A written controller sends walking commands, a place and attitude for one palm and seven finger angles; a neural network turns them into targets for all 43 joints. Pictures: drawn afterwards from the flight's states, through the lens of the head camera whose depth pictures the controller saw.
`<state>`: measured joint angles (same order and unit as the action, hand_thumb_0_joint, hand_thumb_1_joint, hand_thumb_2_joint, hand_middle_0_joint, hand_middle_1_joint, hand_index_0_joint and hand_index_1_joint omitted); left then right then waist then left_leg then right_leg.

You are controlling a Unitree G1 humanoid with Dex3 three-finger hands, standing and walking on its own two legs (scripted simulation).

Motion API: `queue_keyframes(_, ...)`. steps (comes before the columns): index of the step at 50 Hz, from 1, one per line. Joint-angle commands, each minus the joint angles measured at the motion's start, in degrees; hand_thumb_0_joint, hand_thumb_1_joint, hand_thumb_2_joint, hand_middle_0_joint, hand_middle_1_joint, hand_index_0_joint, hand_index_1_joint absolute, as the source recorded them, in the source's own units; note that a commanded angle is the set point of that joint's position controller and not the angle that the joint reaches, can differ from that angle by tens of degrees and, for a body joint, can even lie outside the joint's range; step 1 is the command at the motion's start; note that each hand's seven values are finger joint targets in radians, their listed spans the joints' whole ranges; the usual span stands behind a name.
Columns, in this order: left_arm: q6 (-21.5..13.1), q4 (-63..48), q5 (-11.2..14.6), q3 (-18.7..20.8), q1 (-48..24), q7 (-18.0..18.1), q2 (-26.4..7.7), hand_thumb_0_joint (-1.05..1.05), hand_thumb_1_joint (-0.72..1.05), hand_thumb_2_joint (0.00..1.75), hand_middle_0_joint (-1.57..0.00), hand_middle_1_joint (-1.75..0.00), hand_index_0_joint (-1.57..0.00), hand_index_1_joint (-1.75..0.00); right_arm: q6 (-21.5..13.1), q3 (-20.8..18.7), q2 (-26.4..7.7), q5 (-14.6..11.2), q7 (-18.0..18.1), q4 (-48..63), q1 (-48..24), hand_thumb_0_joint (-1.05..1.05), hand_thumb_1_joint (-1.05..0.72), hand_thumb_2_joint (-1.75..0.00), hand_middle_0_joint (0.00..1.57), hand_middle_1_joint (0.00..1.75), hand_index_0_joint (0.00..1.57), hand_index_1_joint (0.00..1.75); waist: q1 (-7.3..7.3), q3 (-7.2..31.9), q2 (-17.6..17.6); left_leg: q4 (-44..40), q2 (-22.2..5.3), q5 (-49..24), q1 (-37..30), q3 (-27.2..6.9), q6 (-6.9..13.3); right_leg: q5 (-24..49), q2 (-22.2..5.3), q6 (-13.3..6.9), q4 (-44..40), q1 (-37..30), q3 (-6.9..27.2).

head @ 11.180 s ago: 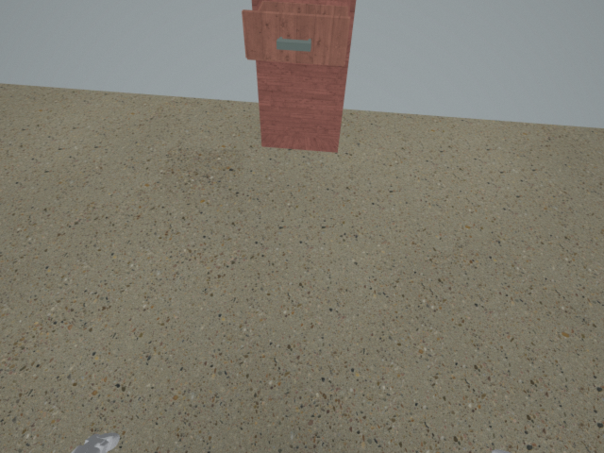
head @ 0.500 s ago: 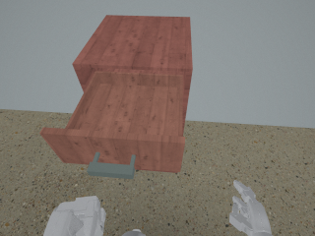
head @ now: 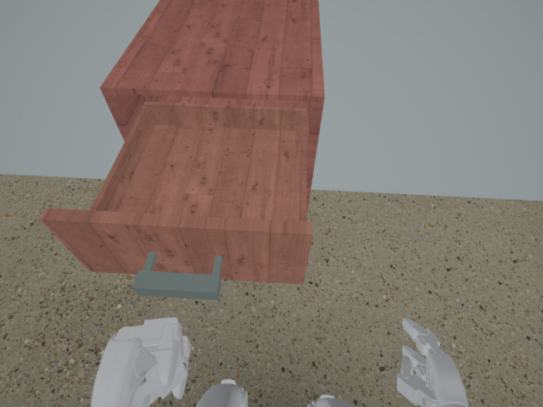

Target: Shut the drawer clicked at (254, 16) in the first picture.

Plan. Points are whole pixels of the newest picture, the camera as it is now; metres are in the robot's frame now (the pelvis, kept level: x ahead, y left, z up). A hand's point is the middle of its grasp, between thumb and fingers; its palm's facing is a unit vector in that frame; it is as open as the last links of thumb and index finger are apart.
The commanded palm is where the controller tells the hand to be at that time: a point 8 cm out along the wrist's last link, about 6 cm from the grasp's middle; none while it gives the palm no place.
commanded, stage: bring the fist close to the handle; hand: left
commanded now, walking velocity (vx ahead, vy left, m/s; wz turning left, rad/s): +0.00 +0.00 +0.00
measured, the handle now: (181, 272) +0.31 +0.15 +0.02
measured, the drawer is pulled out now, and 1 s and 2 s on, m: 0.29 0.29 0.19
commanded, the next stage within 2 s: push the drawer shut in 0.86 s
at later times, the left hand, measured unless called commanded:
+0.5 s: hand (194, 336) +0.22 +0.12 +0.02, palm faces -0.05 -1.00 +0.00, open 3.3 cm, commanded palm +0.19 +0.17 +0.02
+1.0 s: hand (193, 335) +0.22 +0.12 +0.02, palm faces -0.04 -1.00 +0.00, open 3.3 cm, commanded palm +0.20 +0.17 +0.02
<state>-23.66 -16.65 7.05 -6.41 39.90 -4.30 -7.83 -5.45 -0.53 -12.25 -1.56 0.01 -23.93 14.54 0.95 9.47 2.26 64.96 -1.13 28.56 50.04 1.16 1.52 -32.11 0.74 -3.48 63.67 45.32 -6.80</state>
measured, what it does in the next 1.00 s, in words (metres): stands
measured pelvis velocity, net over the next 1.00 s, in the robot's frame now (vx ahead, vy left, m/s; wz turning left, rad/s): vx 0.00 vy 0.01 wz -0.01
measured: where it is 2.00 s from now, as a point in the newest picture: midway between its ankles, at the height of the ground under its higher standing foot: outside the picture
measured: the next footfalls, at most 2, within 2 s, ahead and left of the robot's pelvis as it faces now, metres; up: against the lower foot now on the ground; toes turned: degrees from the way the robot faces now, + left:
none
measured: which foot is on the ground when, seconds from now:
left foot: down 0.00-1.00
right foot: down 0.00-1.00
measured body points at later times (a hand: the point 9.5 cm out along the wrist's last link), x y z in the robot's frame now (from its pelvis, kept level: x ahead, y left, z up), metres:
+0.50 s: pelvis +0.00 +0.01 -0.02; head +0.08 +0.01 +0.42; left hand +0.22 +0.17 +0.02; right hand +0.19 -0.22 -0.10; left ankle +0.03 +0.10 -0.65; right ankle +0.00 -0.08 -0.65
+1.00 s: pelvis +0.00 +0.01 -0.03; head +0.09 +0.02 +0.42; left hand +0.22 +0.17 +0.02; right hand +0.19 -0.21 -0.10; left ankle +0.03 +0.10 -0.65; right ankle +0.00 -0.08 -0.65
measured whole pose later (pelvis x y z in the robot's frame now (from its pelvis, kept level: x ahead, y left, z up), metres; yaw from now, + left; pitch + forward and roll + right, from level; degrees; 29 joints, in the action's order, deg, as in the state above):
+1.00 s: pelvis +0.00 +0.01 -0.03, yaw +0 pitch +19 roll -2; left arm -25.5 -7.6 4.7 -6.9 27.0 0.2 -8.0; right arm -2.2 1.1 -12.2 -0.2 -0.9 -24.2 11.9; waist 1.2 10.3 1.8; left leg 72.3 -1.0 31.3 60.5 0.9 2.3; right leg -34.7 0.4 -2.9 70.4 55.2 -7.1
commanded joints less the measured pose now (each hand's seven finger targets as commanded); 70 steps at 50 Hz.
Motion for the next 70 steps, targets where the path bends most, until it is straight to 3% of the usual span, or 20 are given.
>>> queue_keyframes(1,-5.23,-9.58,-0.44,1.40,-0.52,1.15,-2.54,0.00,0.90,0.90,-1.40,-1.60,-1.40,-1.60,-3.25,-2.27,-5.99,0.25,0.36,9.66,-5.32,0.00,-0.90,-0.90,0.20,0.30,0.20,0.30,0.73,5.98,-3.53,-6.85,0.88,-9.72,-4.70,-3.16,0.74,11.04,-0.25,1.98,-9.99,-1.72,6.20)
queue_keyframes(7,-6.74,-7.12,-0.60,2.01,-3.73,2.04,-2.34,0.00,0.90,0.90,-1.40,-1.60,-1.40,-1.60,-3.08,-2.06,-6.21,0.50,0.22,9.14,-5.18,0.00,-0.90,-0.90,0.20,0.30,0.20,0.30,0.55,9.16,-2.23,-4.93,0.90,-8.86,-3.19,-2.94,0.61,9.70,-0.27,1.76,-8.52,-0.46,6.94)
queue_keyframes(16,-5.23,-2.99,-0.58,2.22,-10.74,1.95,-2.52,0.00,0.90,0.90,-1.40,-1.60,-1.40,-1.60,-2.51,-1.70,-7.09,0.88,0.41,8.10,-4.58,0.00,-0.90,-0.90,0.20,0.30,0.20,0.30,1.08,12.61,-2.39,-3.44,0.67,-10.87,-2.58,-3.67,0.65,12.61,-0.04,1.76,-6.16,0.77,6.00)
queue_keyframes(21,-5.06,-0.36,-0.82,3.00,-12.23,2.53,-2.70,0.00,0.90,0.90,-1.40,-1.60,-1.40,-1.60,-1.98,-1.73,-7.04,1.11,0.16,7.54,-4.60,0.00,-0.90,-0.90,0.20,0.30,0.20,0.30,0.91,13.33,-2.09,-2.62,0.62,-12.26,-2.08,-3.80,0.44,14.25,0.04,1.58,-4.67,1.86,5.45)
queue_keyframes(22,-5.18,0.22,-0.81,1.94,-13.11,2.57,-1.49,0.00,0.90,0.90,-1.40,-1.60,-1.40,-1.60,-1.84,-1.60,-7.05,1.19,-0.01,7.78,-4.44,0.00,-0.90,-0.90,0.20,0.30,0.20,0.30,1.31,12.72,-2.57,-2.58,0.73,-11.64,-1.53,-3.90,0.41,13.75,-0.01,1.63,-4.55,2.28,5.21)
queue_keyframes(26,-6.17,-2.77,-1.04,2.62,-13.00,3.47,-2.79,0.00,0.90,0.90,-1.40,-1.60,-1.40,-1.60,-1.56,-1.73,-7.04,1.24,-0.32,8.01,-4.51,0.00,-0.90,-0.90,0.20,0.30,0.20,0.30,0.12,16.07,0.21,-2.89,0.60,-14.12,-3.94,-4.04,0.28,15.08,0.06,1.22,-3.60,1.89,4.94)
queue_keyframes(27,-6.27,-3.58,-1.12,1.46,-12.60,3.54,-1.81,0.00,0.90,0.90,-1.40,-1.60,-1.40,-1.60,-1.47,-1.75,-6.93,1.22,-0.43,8.20,-4.26,0.00,-0.90,-0.90,0.20,0.30,0.20,0.30,0.45,16.85,0.55,-2.94,0.47,-14.85,-5.13,-4.06,0.27,15.69,0.05,1.33,-3.46,2.25,4.64)
queue_keyframes(33,-5.12,-1.78,-1.94,-0.05,-11.47,4.11,-0.99,0.00,0.90,0.90,-1.40,-1.60,-1.40,-1.60,-0.28,-1.74,-6.97,1.13,-0.51,8.44,-4.21,0.00,-0.90,-0.90,0.20,0.30,0.20,0.30,1.44,13.45,-2.39,-3.16,0.44,-12.43,-3.15,-4.40,0.27,13.98,0.18,1.57,-4.17,3.10,4.52)
queue_keyframes(39,-6.05,-3.09,-2.02,0.21,-11.12,4.68,-1.11,0.00,0.90,0.90,-1.40,-1.60,-1.40,-1.60,-0.02,-1.69,-6.76,1.29,-0.44,8.81,-4.43,0.00,-0.90,-0.90,0.20,0.30,0.20,0.30,0.90,14.45,-1.56,-3.00,0.51,-12.11,-3.36,-4.45,0.12,13.17,0.16,1.43,-3.58,3.42,4.40)
queue_keyframes(48,-5.66,-2.54,-1.90,0.61,-12.81,4.12,-1.90,0.00,0.90,0.90,-1.40,-1.60,-1.40,-1.60,0.37,-1.43,-6.94,1.12,-0.19,8.64,-4.27,0.00,-0.90,-0.90,0.20,0.30,0.20,0.30,1.46,13.77,-1.14,-2.71,0.53,-11.38,-2.79,-4.39,0.26,12.77,0.22,1.44,-4.14,3.37,4.82)
queue_keyframes(53,-5.29,-1.16,-1.90,0.72,-19.85,4.30,-2.18,0.00,0.90,0.90,-1.40,-1.60,-1.40,-1.60,0.14,-1.12,-7.37,1.40,0.24,7.79,-4.10,0.00,-0.90,-0.90,0.20,0.30,0.20,0.30,2.55,13.60,-1.31,-1.93,0.55,-9.86,-1.95,-4.50,0.44,11.26,0.14,1.58,-4.47,4.39,5.15)
queue_keyframes(56,-4.67,0.38,-1.48,3.09,-21.90,4.27,-4.03,0.00,0.90,0.90,-1.40,-1.60,-1.40,-1.60,0.07,-1.20,-7.71,1.32,0.39,7.24,-3.89,0.00,-0.90,-0.90,0.20,0.30,0.20,0.30,2.04,14.92,-0.74,-1.84,0.61,-11.26,-2.17,-4.20,0.42,12.80,0.16,1.50,-4.58,3.10,5.49)
queue_keyframes(63,-3.61,2.51,-1.28,1.17,-29.94,4.63,-2.26,0.00,0.90,0.90,-1.40,-1.60,-1.40,-1.60,0.03,-1.05,-8.17,1.32,0.36,5.97,-3.75,0.00,-0.90,-0.90,0.20,0.30,0.20,0.30,2.99,15.38,0.46,-2.76,0.48,-11.24,-4.26,-4.79,0.41,12.29,0.01,1.59,-5.04,4.25,4.75)
queue_keyframes(70,-3.02,7.06,-1.32,2.69,-35.38,4.81,-3.36,0.00,0.90,0.90,-1.40,-1.60,-1.40,-1.60,0.65,-1.01,-8.65,1.21,0.32,4.90,-3.78,0.00,-0.90,-0.90,0.20,0.30,0.20,0.30,2.59,15.95,-1.09,-3.92,0.54,-10.56,-4.34,-4.70,0.45,11.61,0.00,1.55,-5.98,2.70,4.97)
